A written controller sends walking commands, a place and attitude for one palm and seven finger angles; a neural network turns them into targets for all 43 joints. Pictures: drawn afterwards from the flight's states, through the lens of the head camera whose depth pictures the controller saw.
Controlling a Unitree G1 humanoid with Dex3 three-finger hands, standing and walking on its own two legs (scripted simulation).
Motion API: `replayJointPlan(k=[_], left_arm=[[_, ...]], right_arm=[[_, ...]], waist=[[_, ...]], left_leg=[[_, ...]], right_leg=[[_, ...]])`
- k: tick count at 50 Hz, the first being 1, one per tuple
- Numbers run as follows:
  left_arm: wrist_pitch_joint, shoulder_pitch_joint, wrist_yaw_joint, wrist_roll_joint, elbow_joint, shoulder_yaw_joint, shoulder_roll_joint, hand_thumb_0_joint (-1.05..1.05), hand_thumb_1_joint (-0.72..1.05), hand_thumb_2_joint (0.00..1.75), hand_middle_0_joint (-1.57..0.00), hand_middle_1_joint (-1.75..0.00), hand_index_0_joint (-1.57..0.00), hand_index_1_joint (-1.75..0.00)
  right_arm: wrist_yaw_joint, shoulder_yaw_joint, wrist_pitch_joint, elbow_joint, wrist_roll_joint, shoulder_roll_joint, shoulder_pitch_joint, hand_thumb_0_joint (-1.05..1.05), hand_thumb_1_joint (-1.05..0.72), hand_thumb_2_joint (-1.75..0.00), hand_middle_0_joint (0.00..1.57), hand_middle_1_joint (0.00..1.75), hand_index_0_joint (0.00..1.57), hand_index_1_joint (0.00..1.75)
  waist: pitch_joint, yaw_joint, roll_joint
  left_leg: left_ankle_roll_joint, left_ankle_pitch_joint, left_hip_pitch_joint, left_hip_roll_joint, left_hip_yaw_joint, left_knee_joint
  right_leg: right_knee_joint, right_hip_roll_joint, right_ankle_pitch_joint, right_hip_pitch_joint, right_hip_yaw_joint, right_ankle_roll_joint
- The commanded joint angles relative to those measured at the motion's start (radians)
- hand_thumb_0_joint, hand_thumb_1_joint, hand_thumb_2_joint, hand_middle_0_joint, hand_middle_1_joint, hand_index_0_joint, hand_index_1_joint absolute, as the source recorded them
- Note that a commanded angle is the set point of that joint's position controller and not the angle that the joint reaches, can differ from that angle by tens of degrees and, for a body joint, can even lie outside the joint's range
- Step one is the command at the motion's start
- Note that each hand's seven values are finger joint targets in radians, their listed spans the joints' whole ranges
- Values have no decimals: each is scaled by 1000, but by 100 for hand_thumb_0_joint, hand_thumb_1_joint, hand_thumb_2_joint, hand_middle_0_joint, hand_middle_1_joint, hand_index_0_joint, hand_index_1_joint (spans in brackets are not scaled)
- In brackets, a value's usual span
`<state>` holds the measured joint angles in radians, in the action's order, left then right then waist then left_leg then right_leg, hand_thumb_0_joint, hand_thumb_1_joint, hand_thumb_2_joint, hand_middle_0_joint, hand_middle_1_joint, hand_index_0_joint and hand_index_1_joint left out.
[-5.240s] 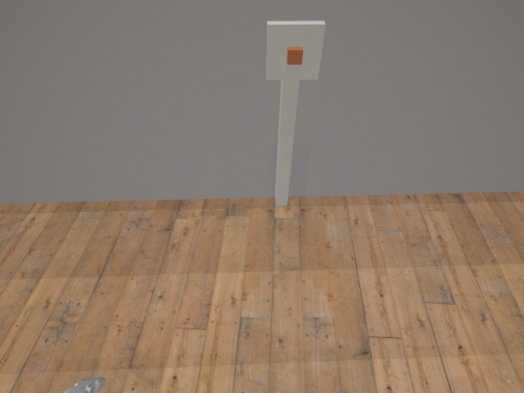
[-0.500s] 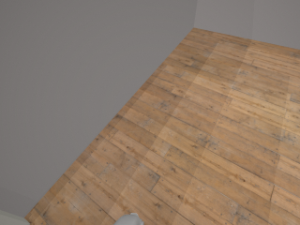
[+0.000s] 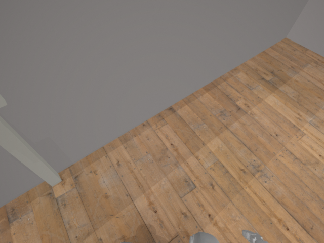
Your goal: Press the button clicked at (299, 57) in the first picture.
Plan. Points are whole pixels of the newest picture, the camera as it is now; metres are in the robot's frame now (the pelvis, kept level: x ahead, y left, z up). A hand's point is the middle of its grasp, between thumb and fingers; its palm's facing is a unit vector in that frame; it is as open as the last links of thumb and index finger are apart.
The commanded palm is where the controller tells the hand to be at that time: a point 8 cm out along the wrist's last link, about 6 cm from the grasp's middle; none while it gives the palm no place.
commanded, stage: turn to face it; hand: left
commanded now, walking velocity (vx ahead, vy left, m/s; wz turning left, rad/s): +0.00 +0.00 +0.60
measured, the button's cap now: out of the picture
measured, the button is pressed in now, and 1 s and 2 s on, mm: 0 0 0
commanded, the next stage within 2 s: take the last steps up to it in 1.20 s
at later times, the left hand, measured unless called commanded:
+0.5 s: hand out of the picture +0.03 +0.16 -0.14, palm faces +0.32 -0.91 -0.26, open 7.4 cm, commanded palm none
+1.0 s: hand out of the picture -0.06 +0.22 -0.15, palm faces +0.57 -0.78 -0.27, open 7.4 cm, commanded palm none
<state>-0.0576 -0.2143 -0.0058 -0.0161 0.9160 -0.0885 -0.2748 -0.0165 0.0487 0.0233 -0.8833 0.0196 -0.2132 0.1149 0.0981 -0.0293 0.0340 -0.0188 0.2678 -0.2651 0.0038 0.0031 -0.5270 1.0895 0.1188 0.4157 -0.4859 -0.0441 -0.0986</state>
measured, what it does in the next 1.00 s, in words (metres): steps on the spot, turning left: right foot, then left foot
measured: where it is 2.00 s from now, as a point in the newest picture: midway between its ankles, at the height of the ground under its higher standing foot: outside the picture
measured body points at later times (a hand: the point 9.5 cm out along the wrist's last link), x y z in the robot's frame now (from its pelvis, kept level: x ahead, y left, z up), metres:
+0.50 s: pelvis +0.01 -0.05 +0.00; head +0.05 -0.06 +0.45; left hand +0.01 +0.21 -0.12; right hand +0.15 -0.28 -0.15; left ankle -0.05 +0.10 -0.66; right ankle +0.02 -0.14 -0.74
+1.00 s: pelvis -0.01 -0.01 +0.00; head +0.01 +0.01 +0.45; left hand -0.09 +0.26 -0.13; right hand +0.20 -0.17 -0.13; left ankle -0.04 +0.09 -0.74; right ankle +0.07 -0.14 -0.68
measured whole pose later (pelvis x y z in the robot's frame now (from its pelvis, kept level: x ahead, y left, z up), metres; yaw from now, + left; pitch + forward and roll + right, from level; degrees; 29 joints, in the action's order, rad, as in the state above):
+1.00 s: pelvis -0.01 -0.01 +0.00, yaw +33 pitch -1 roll +0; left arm -0.05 -0.19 -0.01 -0.02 0.90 -0.07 -0.25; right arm -0.01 0.04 0.03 -0.91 0.02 -0.20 0.17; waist 0.06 0.00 0.01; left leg -0.04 0.19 -0.26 0.04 -0.01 -0.46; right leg 0.95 0.09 0.41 -0.43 -0.02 -0.09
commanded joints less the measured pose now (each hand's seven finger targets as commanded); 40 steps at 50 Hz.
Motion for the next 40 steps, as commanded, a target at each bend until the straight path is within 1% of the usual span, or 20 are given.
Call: replayJointPlan(k=[1,6,8,9,10,11,12,13,14,16,22,27,29,31,32,33,34,36,38,40], left_arm=[[24,31,-3,2,-108,-11,-56,0,90,90,-20,-30,-20,-30],[38,25,-9,10,-131,-4,-41,0,90,90,-20,-30,-20,-30],[49,-41,-12,11,-120,-6,-54,0,90,90,-20,-30,-20,-30],[60,-83,-16,10,-112,-11,-72,0,90,90,-20,-30,-20,-30],[72,-108,-25,-4,-111,-26,-150,0,90,90,-20,-30,-20,-30],[71,-98,-27,-12,-123,-35,-226,0,90,90,-20,-30,-20,-30],[72,-88,-30,-1,-126,-31,-195,0,90,90,-20,-30,-20,-30],[65,-31,-34,-1,-138,-26,-166,0,90,90,-20,-30,-20,-30],[66,21,-30,-1,-145,-13,-128,0,90,90,-20,-30,-20,-30],[74,41,-27,-3,-149,1,-93,0,90,90,-20,-30,-20,-30],[69,-52,-30,-9,-108,-6,-118,0,90,90,-20,-30,-20,-30],[58,-87,-25,-14,-81,-18,-152,0,90,90,-20,-30,-20,-30],[54,-75,-24,-16,-74,-27,-162,0,90,90,-20,-30,-20,-30],[48,-77,-17,-5,-69,-29,-159,0,90,90,-20,-30,-20,-30],[45,-77,-13,2,-78,-28,-137,0,90,90,-20,-30,-20,-30],[44,-50,-3,7,-125,-10,-65,0,90,90,-20,-30,-20,-30],[32,18,-14,-5,-149,2,-69,0,90,90,-20,-30,-20,-30],[30,70,-17,1,-130,-5,-66,0,90,90,-20,-30,-20,-30],[29,7,-4,-2,-85,-10,-72,0,90,90,-20,-30,-20,-30],[24,-27,-3,-3,-67,-8,-67,0,90,90,-20,-30,-20,-30]], right_arm=[[19,68,-9,55,3,-226,43,0,-90,-90,20,30,20,30],[18,78,0,57,7,-231,45,0,-90,-90,20,30,20,30],[17,80,2,64,2,-227,21,0,-90,-90,20,30,20,30],[15,80,1,68,-4,-209,19,0,-90,-90,20,30,20,30],[9,71,-1,78,-14,-141,51,0,-90,-90,20,30,20,30],[7,60,-3,105,-9,-99,60,0,-90,-90,20,30,20,30],[10,74,8,85,7,-154,50,0,-90,-90,20,30,20,30],[7,78,16,76,3,-148,48,0,-90,-90,20,30,20,30],[-1,73,21,51,4,-141,49,0,-90,-90,20,30,20,30],[-13,64,26,29,3,-122,74,0,-90,-90,20,30,20,30],[-17,50,35,38,0,-105,-7,0,-90,-90,20,30,20,30],[-19,32,20,60,-7,-89,-63,0,-90,-90,20,30,20,30],[-16,31,11,62,-9,-87,-30,0,-90,-90,20,30,20,30],[-12,37,2,52,-3,-118,28,0,-90,-90,20,30,20,30],[-10,56,-8,39,1,-186,104,0,-90,-90,20,30,20,30],[-5,86,-13,37,2,-307,180,0,-90,-90,20,30,20,30],[3,87,-6,6,-7,-326,243,0,-90,-90,20,30,20,30],[25,73,-9,21,-1,-269,164,0,-90,-90,20,30,20,30],[26,48,-15,51,0,-209,48,0,-90,-90,20,30,20,30],[25,45,-20,54,-2,-203,37,0,-90,-90,20,30,20,30]], waist=[[-119,53,-187],[-147,47,-215],[-170,13,-194],[-190,-10,-141],[-206,-20,77],[-190,-20,295],[-173,-21,280],[-130,13,213],[-88,34,135],[-79,51,128],[-87,4,134],[-110,-29,185],[-134,-13,177],[-165,19,137],[-221,67,-8],[-237,108,-343],[-246,134,-286],[-168,111,-272],[-129,45,-204],[-136,33,-178]], left_leg=[[-139,-317,84,-222,-248,188],[-142,-390,58,-204,-334,129],[-116,-409,15,-174,-339,60],[-76,-332,-50,-136,-318,-2],[-2,-68,-235,-35,-216,-173],[65,334,-371,83,-58,-404],[52,333,-339,21,-124,-558],[56,281,-337,7,-115,-653],[67,199,-339,-16,-92,-709],[89,114,-330,-30,-43,-726],[107,136,-304,-46,26,-552],[85,166,-194,-39,99,-296],[70,145,-128,-32,118,-177],[52,-9,20,-20,134,16],[9,-202,226,-101,25,113],[-122,-603,378,-385,-344,135],[-194,-658,326,-448,-380,146],[-186,-503,203,-358,-320,160],[-135,-411,115,-263,-209,184],[-128,-399,103,-235,-176,200]], right_leg=[[-103,-31,-4,-12,23,-2],[-329,-86,10,115,18,15],[-505,-107,-100,240,7,21],[-664,-80,-199,361,17,25],[-794,121,-217,527,208,77],[-814,367,-361,520,422,197],[-815,365,-365,404,392,224],[-806,327,-354,349,344,226],[-783,264,-378,324,236,217],[-744,202,-499,332,79,197],[-738,226,-558,410,2,217],[-677,256,-647,425,-55,217],[-625,266,-652,428,-77,202],[-503,239,-612,373,-134,144],[-316,203,-486,219,-160,92],[-76,49,157,-84,-177,6],[39,28,271,-118,-49,14],[111,31,145,-138,24,14],[96,26,9,-73,25,13],[59,12,-31,-38,22,7]])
